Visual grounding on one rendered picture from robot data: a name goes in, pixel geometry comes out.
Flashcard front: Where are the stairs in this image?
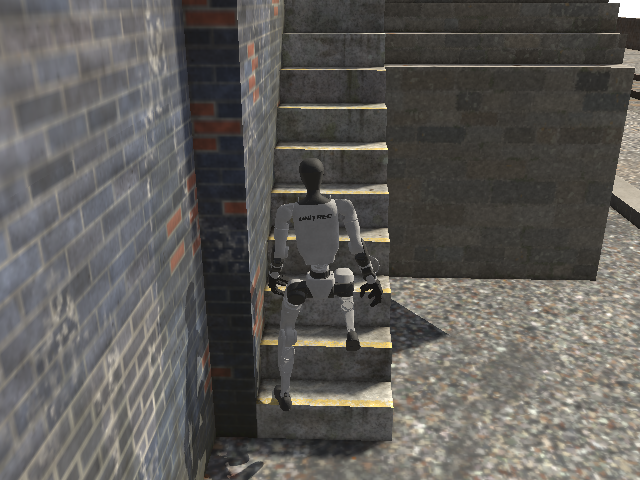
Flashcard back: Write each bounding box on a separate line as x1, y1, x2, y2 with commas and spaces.
256, 0, 394, 441

